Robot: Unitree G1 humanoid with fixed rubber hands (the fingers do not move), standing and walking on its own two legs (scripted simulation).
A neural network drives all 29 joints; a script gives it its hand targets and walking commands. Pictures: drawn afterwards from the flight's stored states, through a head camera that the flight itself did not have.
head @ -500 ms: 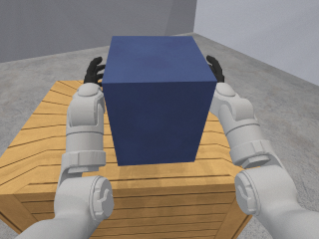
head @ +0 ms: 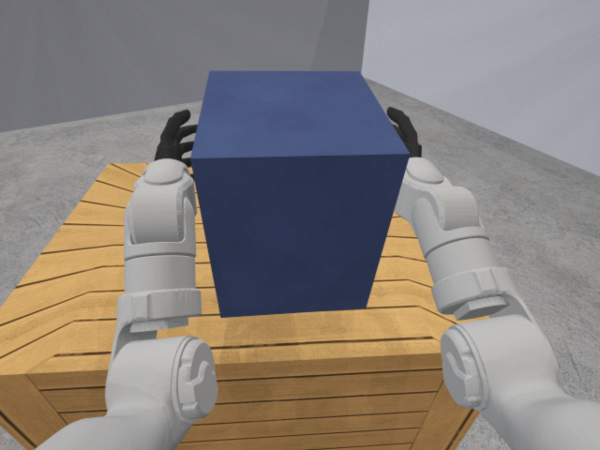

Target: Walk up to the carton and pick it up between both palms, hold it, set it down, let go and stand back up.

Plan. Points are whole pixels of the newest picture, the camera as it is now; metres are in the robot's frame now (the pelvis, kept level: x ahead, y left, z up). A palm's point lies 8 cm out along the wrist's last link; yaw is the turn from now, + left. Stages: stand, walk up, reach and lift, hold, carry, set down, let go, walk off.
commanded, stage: hold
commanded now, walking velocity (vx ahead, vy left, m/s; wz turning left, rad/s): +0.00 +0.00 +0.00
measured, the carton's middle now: (290, 193) +0.37 +0.00 +0.21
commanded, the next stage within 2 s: none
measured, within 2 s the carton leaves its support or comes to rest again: neither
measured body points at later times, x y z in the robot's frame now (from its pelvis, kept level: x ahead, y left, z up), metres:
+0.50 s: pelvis +0.00 +0.00 +0.00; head -0.08 +0.01 +0.44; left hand +0.38 +0.14 +0.26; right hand +0.38 -0.15 +0.25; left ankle -0.01 +0.11 -0.75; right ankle +0.05 -0.11 -0.75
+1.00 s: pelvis -0.01 +0.00 +0.00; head -0.08 +0.01 +0.44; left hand +0.38 +0.15 +0.25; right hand +0.38 -0.15 +0.24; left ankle -0.01 +0.11 -0.75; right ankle +0.05 -0.11 -0.75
